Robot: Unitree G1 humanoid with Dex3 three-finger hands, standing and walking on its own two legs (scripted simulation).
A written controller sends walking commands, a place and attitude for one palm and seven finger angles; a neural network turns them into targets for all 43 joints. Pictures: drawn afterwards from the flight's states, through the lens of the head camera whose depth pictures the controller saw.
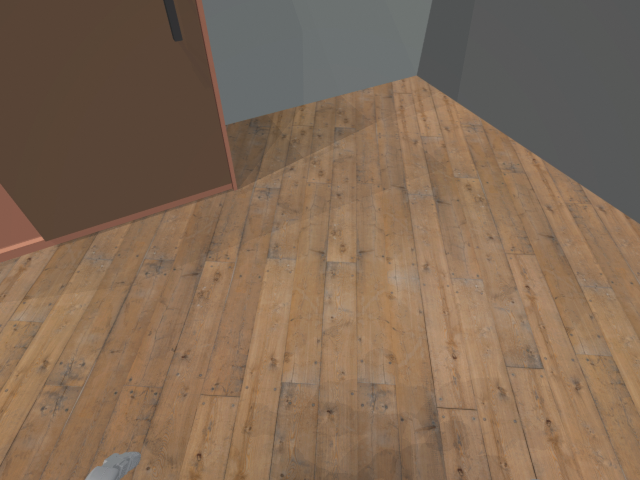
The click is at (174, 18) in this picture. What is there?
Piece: wardrobe's sliding door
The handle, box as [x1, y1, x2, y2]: [163, 0, 182, 41]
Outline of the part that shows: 163,0 173,38 175,41 182,39 173,1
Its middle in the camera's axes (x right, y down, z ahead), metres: -0.48 -0.75 +1.16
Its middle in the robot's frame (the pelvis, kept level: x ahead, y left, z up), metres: +1.36 +0.56 +0.10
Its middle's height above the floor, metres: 0.87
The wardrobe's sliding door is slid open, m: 0.00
